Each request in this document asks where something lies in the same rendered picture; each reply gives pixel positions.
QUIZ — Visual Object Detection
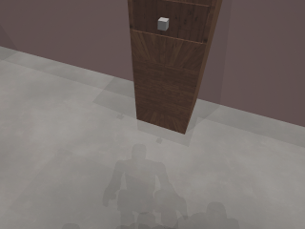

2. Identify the drawer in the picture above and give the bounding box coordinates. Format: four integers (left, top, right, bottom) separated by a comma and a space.
132, 0, 211, 43

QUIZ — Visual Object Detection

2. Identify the handle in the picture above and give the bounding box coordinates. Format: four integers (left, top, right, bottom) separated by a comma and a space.
157, 17, 170, 31

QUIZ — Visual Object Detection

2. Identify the cabinet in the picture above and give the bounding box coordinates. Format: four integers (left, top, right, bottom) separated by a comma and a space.
127, 0, 223, 135

